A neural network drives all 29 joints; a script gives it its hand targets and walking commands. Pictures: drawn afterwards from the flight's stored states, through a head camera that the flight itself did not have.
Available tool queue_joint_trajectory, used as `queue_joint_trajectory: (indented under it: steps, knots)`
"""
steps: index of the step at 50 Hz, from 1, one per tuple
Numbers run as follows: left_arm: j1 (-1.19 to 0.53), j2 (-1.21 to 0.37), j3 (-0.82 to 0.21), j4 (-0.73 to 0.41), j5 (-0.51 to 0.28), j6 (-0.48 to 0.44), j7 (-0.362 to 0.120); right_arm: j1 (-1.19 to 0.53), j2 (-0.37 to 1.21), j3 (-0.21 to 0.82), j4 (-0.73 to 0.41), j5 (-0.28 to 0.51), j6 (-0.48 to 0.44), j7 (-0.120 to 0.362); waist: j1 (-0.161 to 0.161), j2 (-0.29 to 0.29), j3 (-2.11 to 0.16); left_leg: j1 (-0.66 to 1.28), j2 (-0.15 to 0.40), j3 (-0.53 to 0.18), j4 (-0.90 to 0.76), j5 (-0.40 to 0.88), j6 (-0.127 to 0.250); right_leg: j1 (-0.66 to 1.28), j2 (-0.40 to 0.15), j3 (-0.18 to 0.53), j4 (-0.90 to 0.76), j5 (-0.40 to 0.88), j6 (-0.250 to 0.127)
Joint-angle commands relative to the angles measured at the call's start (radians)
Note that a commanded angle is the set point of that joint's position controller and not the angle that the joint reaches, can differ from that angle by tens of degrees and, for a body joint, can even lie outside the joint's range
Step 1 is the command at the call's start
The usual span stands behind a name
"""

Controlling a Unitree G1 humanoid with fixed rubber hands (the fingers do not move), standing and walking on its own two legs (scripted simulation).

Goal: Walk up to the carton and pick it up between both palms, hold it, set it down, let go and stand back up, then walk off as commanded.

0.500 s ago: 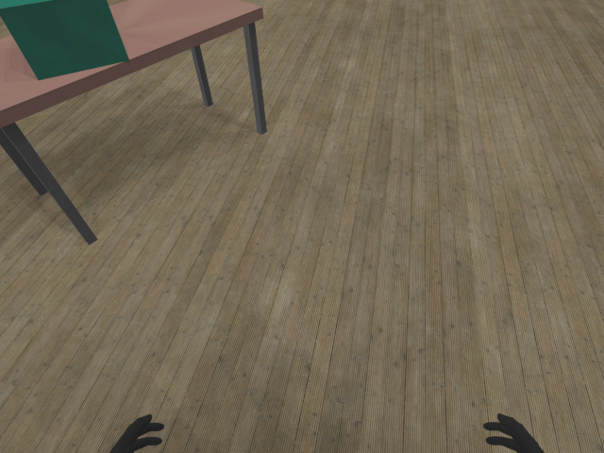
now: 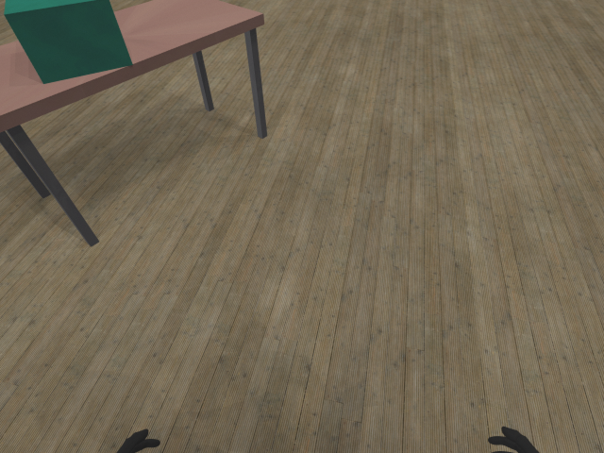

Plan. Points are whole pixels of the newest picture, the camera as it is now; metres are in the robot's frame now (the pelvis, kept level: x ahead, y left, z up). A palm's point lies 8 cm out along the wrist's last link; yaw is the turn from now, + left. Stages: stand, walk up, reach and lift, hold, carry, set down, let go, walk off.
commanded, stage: stand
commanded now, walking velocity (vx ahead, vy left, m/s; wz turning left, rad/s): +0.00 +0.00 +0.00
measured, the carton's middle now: (71, 27) +1.46 +0.86 +0.01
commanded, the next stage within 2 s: none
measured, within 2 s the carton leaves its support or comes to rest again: neither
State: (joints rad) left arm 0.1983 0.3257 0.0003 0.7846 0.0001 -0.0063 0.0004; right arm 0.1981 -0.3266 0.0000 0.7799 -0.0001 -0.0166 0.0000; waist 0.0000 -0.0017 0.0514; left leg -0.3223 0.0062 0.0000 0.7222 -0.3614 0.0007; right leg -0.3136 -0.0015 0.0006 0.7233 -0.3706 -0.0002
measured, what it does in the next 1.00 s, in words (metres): stands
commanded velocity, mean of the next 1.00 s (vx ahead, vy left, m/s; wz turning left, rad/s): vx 0.00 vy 0.00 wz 0.00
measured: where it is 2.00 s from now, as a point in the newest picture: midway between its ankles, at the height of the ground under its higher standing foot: outside the picture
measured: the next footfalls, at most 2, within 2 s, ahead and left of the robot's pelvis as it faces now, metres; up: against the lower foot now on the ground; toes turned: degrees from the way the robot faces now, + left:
none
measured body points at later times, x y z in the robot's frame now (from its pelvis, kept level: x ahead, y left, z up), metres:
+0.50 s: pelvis -0.01 +0.00 +0.01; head +0.00 +0.00 +0.46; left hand +0.09 +0.28 -0.11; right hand +0.09 -0.28 -0.11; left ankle +0.02 +0.12 -0.72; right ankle +0.01 -0.12 -0.72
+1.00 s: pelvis -0.03 +0.00 +0.01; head -0.02 +0.01 +0.46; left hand +0.08 +0.29 -0.11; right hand +0.08 -0.28 -0.10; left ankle +0.02 +0.12 -0.72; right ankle +0.01 -0.12 -0.72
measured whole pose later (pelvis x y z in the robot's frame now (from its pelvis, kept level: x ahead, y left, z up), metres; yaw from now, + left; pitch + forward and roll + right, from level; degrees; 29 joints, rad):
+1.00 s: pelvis -0.03 +0.00 +0.01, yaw +0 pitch -1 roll +0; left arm 0.20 0.33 0.00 0.89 0.00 -0.01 -0.01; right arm 0.20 -0.33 0.00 0.89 0.00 -0.03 0.00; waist 0.00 0.00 0.01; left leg -0.32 0.01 0.00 0.57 -0.24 0.00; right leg -0.31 0.00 0.00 0.56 -0.24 0.00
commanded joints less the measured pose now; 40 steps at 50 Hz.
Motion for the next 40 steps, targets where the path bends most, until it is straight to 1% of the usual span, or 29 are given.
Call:
queue_joint_trajectory:
  steps: [1, 2, 3, 4, 5, 6, 7, 8, 9, 10, 11, 13, 15, 16, 17, 19, 21, 22, 23, 25, 28, 29, 31, 34, 35, 37, 38, 39, 40]
  knots:
    - [-0.056, 0.224, 0.067, -0.006, 0.014, -0.047, 0.004, -0.063, -0.236, -0.066, -0.021, -0.023, -0.045, -0.010, 0.004, -0.003, -0.098, 0.026, 0.104, -0.135, -0.202, 0.169, 0.084, 0.066, -0.087, 0.112, -0.162, 0.215, -0.073]
    - [-0.050, 0.219, 0.066, -0.001, 0.015, -0.049, 0.005, -0.064, -0.240, -0.067, -0.017, -0.018, -0.043, -0.009, 0.005, 0.010, -0.095, 0.033, 0.099, -0.124, -0.201, 0.169, 0.080, 0.062, -0.091, 0.119, -0.173, 0.200, -0.076]
    - [-0.060, 0.226, 0.066, -0.002, 0.015, -0.047, 0.005, -0.063, -0.235, -0.067, -0.014, -0.017, -0.041, -0.008, 0.000, -0.002, -0.091, 0.032, 0.100, -0.127, -0.198, 0.163, 0.082, 0.054, -0.093, 0.122, -0.183, 0.199, -0.079]
    - [-0.067, 0.219, 0.067, -0.003, 0.014, -0.048, 0.005, -0.054, -0.234, -0.064, -0.009, -0.018, -0.042, -0.008, 0.003, -0.014, -0.099, 0.038, 0.099, -0.130, -0.204, 0.161, 0.081, 0.057, -0.092, 0.117, -0.180, 0.191, -0.075]
    - [-0.064, 0.229, 0.067, 0.001, 0.015, -0.048, 0.004, -0.055, -0.235, -0.064, -0.005, -0.018, -0.042, -0.007, -0.002, -0.016, -0.100, 0.048, 0.094, -0.122, -0.210, 0.152, 0.076, 0.049, -0.089, 0.120, -0.188, 0.175, -0.074]
    - [-0.067, 0.225, 0.066, 0.009, 0.015, -0.046, 0.004, -0.066, -0.239, -0.065, -0.006, -0.022, -0.043, -0.006, -0.002, 0.003, -0.102, 0.042, 0.103, -0.129, -0.217, 0.137, 0.080, 0.054, -0.086, 0.119, -0.190, 0.162, -0.072]
    - [-0.061, 0.225, 0.064, 0.007, 0.012, -0.046, 0.003, -0.069, -0.236, -0.062, -0.003, -0.022, -0.042, -0.006, 0.007, 0.018, -0.092, 0.034, 0.107, -0.143, -0.230, 0.132, 0.082, 0.053, -0.080, 0.113, -0.182, 0.165, -0.069]
    - [-0.062, 0.226, 0.065, 0.018, 0.017, -0.046, 0.003, -0.067, -0.233, -0.062, 0.005, -0.017, -0.044, -0.006, 0.006, 0.022, -0.085, 0.023, 0.104, -0.141, -0.236, 0.135, 0.081, 0.057, -0.083, 0.108, -0.188, 0.164, -0.073]
    - [-0.057, 0.218, 0.064, 0.014, 0.013, -0.046, 0.001, -0.070, -0.238, -0.062, 0.005, -0.021, -0.045, -0.008, 0.011, 0.016, -0.090, 0.021, 0.110, -0.145, -0.240, 0.127, 0.083, 0.073, -0.080, 0.107, -0.190, 0.168, -0.068]
    - [-0.053, 0.228, 0.067, 0.018, 0.013, -0.049, 0.001, -0.062, -0.240, -0.060, 0.009, -0.019, -0.046, -0.007, 0.010, -0.005, -0.108, 0.023, 0.113, -0.149, -0.244, 0.135, 0.083, 0.084, -0.084, 0.110, -0.188, 0.180, -0.070]
    - [-0.057, 0.226, 0.065, 0.020, 0.014, -0.047, 0.001, -0.071, -0.239, -0.060, 0.014, -0.020, -0.045, -0.005, 0.009, 0.001, -0.104, 0.040, 0.106, -0.132, -0.237, 0.146, 0.078, 0.073, -0.086, 0.109, -0.197, 0.187, -0.070]
    - [-0.057, 0.226, 0.064, 0.028, 0.013, -0.046, 0.002, -0.064, -0.239, -0.061, 0.020, -0.017, -0.044, -0.005, 0.005, 0.001, -0.111, 0.050, 0.100, -0.126, -0.235, 0.144, 0.075, 0.067, -0.094, 0.118, -0.203, 0.179, -0.072]
    - [-0.065, 0.221, 0.063, 0.031, 0.017, -0.047, 0.001, -0.067, -0.236, -0.059, 0.028, -0.017, -0.043, -0.004, 0.003, -0.001, -0.109, 0.049, 0.107, -0.136, -0.249, 0.123, 0.075, 0.065, -0.085, 0.107, -0.209, 0.162, -0.066]
    - [-0.064, 0.223, 0.064, 0.033, 0.012, -0.046, 0.001, -0.063, -0.237, -0.058, 0.027, -0.020, -0.045, -0.004, 0.010, -0.009, -0.112, 0.040, 0.110, -0.146, -0.254, 0.120, 0.078, 0.077, -0.089, 0.113, -0.209, 0.162, -0.065]
    - [-0.063, 0.215, 0.062, 0.038, 0.013, -0.047, 0.000, -0.068, -0.234, -0.061, 0.029, -0.019, -0.045, -0.004, 0.003, 0.010, -0.111, 0.047, 0.108, -0.140, -0.256, 0.131, 0.079, 0.073, -0.092, 0.111, -0.218, 0.162, -0.067]
    - [-0.067, 0.221, 0.063, 0.043, 0.017, -0.047, 0.001, -0.067, -0.228, -0.059, 0.033, -0.018, -0.045, -0.004, -0.003, -0.004, -0.112, 0.058, 0.102, -0.130, -0.251, 0.151, 0.073, 0.070, -0.094, 0.109, -0.223, 0.191, -0.067]
    - [-0.061, 0.218, 0.061, 0.040, 0.012, -0.048, -0.002, -0.067, -0.235, -0.057, 0.042, -0.019, -0.046, -0.005, 0.005, 0.003, -0.124, 0.061, 0.112, -0.134, -0.257, 0.146, 0.076, 0.081, -0.092, 0.107, -0.222, 0.188, -0.064]
    - [-0.060, 0.217, 0.061, 0.048, 0.010, -0.049, -0.002, -0.063, -0.233, -0.058, 0.047, -0.019, -0.046, -0.002, 0.004, 0.007, -0.129, 0.061, 0.110, -0.135, -0.266, 0.142, 0.073, 0.089, -0.092, 0.106, -0.227, 0.177, -0.063]
    - [-0.058, 0.216, 0.060, 0.050, 0.012, -0.047, -0.002, -0.072, -0.234, -0.056, 0.045, -0.018, -0.046, -0.003, 0.004, -0.008, -0.135, 0.064, 0.115, -0.140, -0.269, 0.137, 0.075, 0.093, -0.093, 0.107, -0.231, 0.175, -0.063]
    - [-0.060, 0.219, 0.061, 0.056, 0.016, -0.047, 0.000, -0.070, -0.235, -0.058, 0.050, -0.018, -0.046, -0.002, 0.001, 0.009, -0.144, 0.077, 0.113, -0.129, -0.267, 0.147, 0.073, 0.092, -0.096, 0.110, -0.239, 0.199, -0.063]
    - [-0.063, 0.211, 0.056, 0.058, 0.011, -0.050, -0.001, -0.063, -0.229, -0.055, 0.058, -0.017, -0.048, -0.004, 0.002, -0.017, -0.137, 0.079, 0.108, -0.128, -0.272, 0.169, 0.066, 0.092, -0.099, 0.107, -0.244, 0.203, -0.059]
    - [-0.057, 0.217, 0.054, 0.064, 0.012, -0.051, -0.001, -0.059, -0.235, -0.057, 0.065, -0.017, -0.046, -0.004, 0.001, -0.007, -0.144, 0.087, 0.106, -0.123, -0.273, 0.172, 0.066, 0.092, -0.099, 0.106, -0.248, 0.195, -0.060]
    - [-0.064, 0.222, 0.058, 0.067, 0.011, -0.048, -0.002, -0.063, -0.229, -0.054, 0.065, -0.018, -0.044, -0.003, 0.002, 0.003, -0.133, 0.072, 0.107, -0.125, -0.275, 0.155, 0.067, 0.088, -0.101, 0.109, -0.258, 0.172, -0.059]
    - [-0.058, 0.214, 0.055, 0.073, 0.010, -0.048, -0.003, -0.071, -0.227, -0.052, 0.069, -0.017, -0.047, -0.003, 0.008, -0.001, -0.138, 0.073, 0.112, -0.129, -0.300, 0.109, 0.065, 0.091, -0.100, 0.113, -0.269, 0.139, -0.059]
    - [-0.063, 0.210, 0.054, 0.074, 0.014, -0.047, -0.004, -0.071, -0.220, -0.052, 0.077, -0.017, -0.047, -0.004, 0.004, 0.012, -0.125, 0.068, 0.110, -0.132, -0.304, 0.104, 0.065, 0.081, -0.098, 0.110, -0.274, 0.142, -0.058]
    - [-0.058, 0.214, 0.054, 0.079, 0.013, -0.049, -0.005, -0.068, -0.224, -0.052, 0.077, -0.019, -0.046, -0.001, 0.004, 0.007, -0.132, 0.063, 0.112, -0.133, -0.312, 0.092, 0.064, 0.091, -0.098, 0.109, -0.277, 0.143, -0.056]
    - [-0.064, 0.207, 0.051, 0.075, 0.014, -0.050, -0.005, -0.065, -0.227, -0.051, 0.080, -0.017, -0.046, 0.000, 0.004, -0.007, -0.126, 0.069, 0.113, -0.133, -0.316, 0.097, 0.064, 0.083, -0.098, 0.107, -0.279, 0.145, -0.055]
    - [-0.056, 0.206, 0.050, 0.081, 0.012, -0.051, -0.006, -0.067, -0.228, -0.052, 0.084, -0.021, -0.049, 0.000, 0.005, 0.008, -0.125, 0.065, 0.116, -0.135, -0.321, 0.094, 0.065, 0.092, -0.096, 0.106, -0.280, 0.157, -0.054]
    - [-0.061, 0.213, 0.052, 0.084, 0.014, -0.050, -0.005, -0.071, -0.225, -0.051, 0.082, -0.018, -0.049, 0.001, 0.006, -0.001, -0.137, 0.070, 0.113, -0.135, -0.324, 0.090, 0.061, 0.098, -0.101, 0.108, -0.289, 0.149, -0.054]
